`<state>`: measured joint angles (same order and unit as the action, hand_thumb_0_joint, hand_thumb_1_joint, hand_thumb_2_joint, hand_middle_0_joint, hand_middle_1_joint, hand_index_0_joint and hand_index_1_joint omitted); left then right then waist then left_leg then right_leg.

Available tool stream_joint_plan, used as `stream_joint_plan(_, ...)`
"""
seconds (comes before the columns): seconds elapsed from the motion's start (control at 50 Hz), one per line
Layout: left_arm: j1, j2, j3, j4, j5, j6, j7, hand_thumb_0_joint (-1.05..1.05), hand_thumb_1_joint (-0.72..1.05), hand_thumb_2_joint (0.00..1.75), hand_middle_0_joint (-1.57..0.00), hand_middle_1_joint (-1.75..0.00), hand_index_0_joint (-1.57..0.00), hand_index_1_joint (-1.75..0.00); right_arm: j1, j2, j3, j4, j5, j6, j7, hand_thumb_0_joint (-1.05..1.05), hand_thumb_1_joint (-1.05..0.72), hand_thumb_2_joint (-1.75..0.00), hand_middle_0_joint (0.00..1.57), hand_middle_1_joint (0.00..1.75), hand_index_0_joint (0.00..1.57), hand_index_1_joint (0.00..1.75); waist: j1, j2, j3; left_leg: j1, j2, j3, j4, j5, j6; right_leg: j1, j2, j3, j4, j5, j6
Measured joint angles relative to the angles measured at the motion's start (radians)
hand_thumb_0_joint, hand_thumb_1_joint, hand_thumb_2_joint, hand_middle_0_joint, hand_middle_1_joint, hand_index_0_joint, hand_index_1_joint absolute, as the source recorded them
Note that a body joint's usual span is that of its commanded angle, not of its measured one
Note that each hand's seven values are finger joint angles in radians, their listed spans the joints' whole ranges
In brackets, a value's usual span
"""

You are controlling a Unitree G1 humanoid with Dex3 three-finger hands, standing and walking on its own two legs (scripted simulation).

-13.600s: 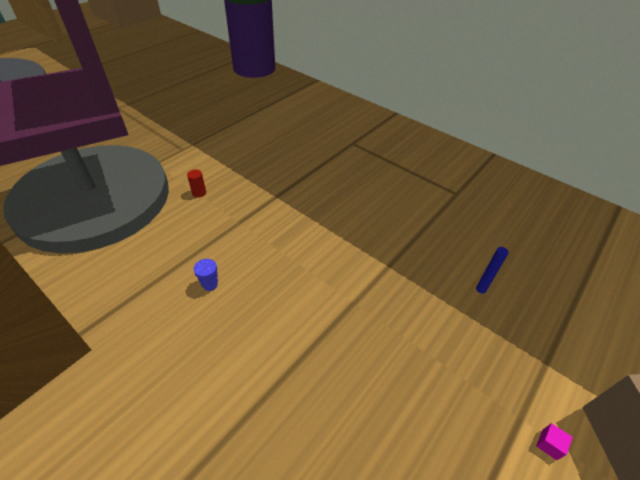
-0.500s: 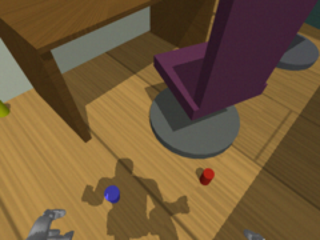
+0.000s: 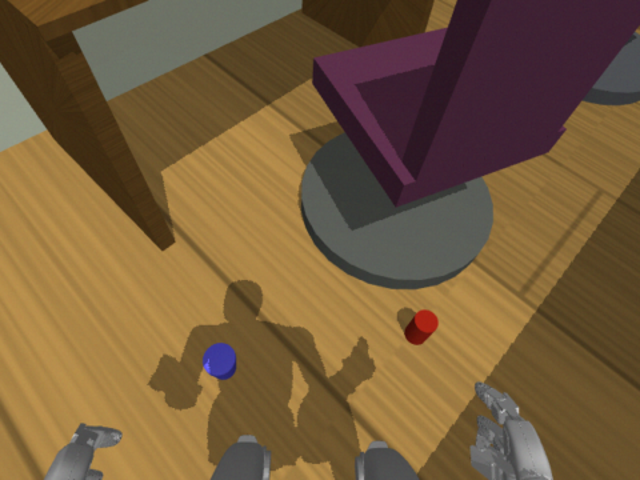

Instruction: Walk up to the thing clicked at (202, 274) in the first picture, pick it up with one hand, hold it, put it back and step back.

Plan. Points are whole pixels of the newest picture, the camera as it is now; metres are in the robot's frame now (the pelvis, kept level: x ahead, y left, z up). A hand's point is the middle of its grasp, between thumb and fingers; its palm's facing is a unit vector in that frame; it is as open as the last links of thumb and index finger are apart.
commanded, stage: rise first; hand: left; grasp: from above
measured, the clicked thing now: (222, 364) +0.41 +0.23 -0.63
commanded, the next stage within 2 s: none
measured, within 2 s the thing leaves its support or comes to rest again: neither
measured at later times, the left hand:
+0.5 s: hand (139, 453) +0.19 +0.27 -0.27, palm faces -0.41 -0.59 -0.69, open 14.0 cm
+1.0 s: hand (174, 393) +0.30 +0.28 -0.42, palm faces -0.47 -0.18 -0.86, open 14.0 cm
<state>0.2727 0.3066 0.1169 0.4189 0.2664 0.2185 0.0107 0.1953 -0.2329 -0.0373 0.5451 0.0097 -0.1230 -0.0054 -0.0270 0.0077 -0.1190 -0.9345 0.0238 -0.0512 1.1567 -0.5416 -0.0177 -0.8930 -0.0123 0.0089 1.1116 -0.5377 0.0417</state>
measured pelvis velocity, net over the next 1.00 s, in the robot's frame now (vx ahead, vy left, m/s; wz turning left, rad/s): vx -0.09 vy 0.00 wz -0.06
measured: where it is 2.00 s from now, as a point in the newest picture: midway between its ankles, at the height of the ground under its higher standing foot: outside the picture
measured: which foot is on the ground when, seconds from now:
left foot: down 0.00-1.00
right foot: down 0.00-1.00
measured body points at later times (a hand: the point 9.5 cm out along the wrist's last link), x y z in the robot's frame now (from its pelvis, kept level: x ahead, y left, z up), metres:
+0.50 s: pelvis -0.04 +0.00 -0.13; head +0.12 +0.01 +0.29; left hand +0.21 +0.30 -0.23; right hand +0.16 -0.26 -0.22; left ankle +0.01 +0.13 -0.65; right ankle +0.00 -0.15 -0.65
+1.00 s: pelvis -0.09 +0.00 -0.28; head +0.11 +0.02 +0.12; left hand +0.32 +0.28 -0.37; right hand -0.02 -0.28 -0.41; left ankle +0.00 +0.13 -0.65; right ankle +0.00 -0.15 -0.65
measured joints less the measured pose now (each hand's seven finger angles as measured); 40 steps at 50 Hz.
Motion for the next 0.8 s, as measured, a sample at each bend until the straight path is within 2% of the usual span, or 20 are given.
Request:
stream_joint_plan(0.18,0.048,0.006,-0.012,-0.109,0.024,0.021,0.008,0.00,-0.53,0.96,-0.08,-1.09,-0.09,-1.07,-0.015,0.009,0.009,-0.029,0.000,-0.016,0.006,0.01,-0.94,-0.91,0.20,0.30,0.20,0.30,0.000,0.011,-0.026,-0.126,0.000,-0.013,0.118,-0.042,-0.003,-0.122,0.003,-0.008,0.115,-0.044,-0.001)
stream_joint_plan(0.26,0.021,0.022,-0.020,-0.085,0.062,0.001,0.011,0.00,-0.53,0.95,-0.08,-1.09,-0.09,-1.07,-0.023,0.002,0.013,-0.028,0.000,-0.029,0.009,0.01,-0.94,-0.91,0.20,0.30,0.20,0.30,0.000,0.013,-0.039,-0.195,-0.004,-0.019,0.176,-0.056,-0.005,-0.189,0.001,-0.011,0.176,-0.062,-0.002)
stream_joint_plan(0.36,-0.085,0.061,-0.015,0.026,0.153,-0.074,0.020,0.00,-0.53,0.95,-0.08,-1.09,-0.09,-1.07,-0.050,-0.017,0.011,-0.017,-0.003,-0.057,0.021,0.01,-0.93,-0.91,0.20,0.30,0.20,0.30,-0.003,0.005,-0.055,-0.339,-0.011,-0.021,0.296,-0.082,-0.008,-0.336,-0.001,-0.008,0.305,-0.094,-0.002)
stream_joint_plan(0.52,-0.319,0.124,-0.013,0.193,0.347,-0.237,0.075,0.00,-0.52,0.96,-0.08,-1.09,-0.08,-1.08,-0.107,-0.054,-0.008,0.052,-0.007,-0.074,0.042,0.01,-0.91,-0.90,0.20,0.30,0.20,0.30,-0.006,-0.002,-0.078,-0.641,-0.017,-0.024,0.553,-0.128,-0.014,-0.642,0.004,0.004,0.572,-0.147,0.002)
stream_joint_plan(0.68,-0.588,0.177,-0.014,0.357,0.511,-0.305,0.125,0.00,-0.54,1.01,-0.08,-1.08,-0.08,-1.08,-0.121,-0.054,-0.025,0.119,-0.015,-0.035,0.052,0.01,-0.90,-0.90,0.20,0.30,0.20,0.30,-0.004,0.010,-0.054,-0.894,-0.019,-0.039,0.762,-0.130,-0.023,-0.896,0.018,0.005,0.781,-0.148,0.005)
stream_joint_plan(0.8,-0.735,0.217,-0.011,0.478,0.606,-0.352,0.143,0.00,-0.53,1.03,-0.08,-1.07,-0.07,-1.08,-0.087,-0.039,-0.024,0.161,-0.026,0.001,0.060,0.01,-0.88,-0.90,0.20,0.30,0.20,0.30,-0.018,0.016,-0.033,-1.023,-0.022,-0.051,0.875,-0.121,-0.025,-1.023,0.028,0.003,0.890,-0.138,0.009)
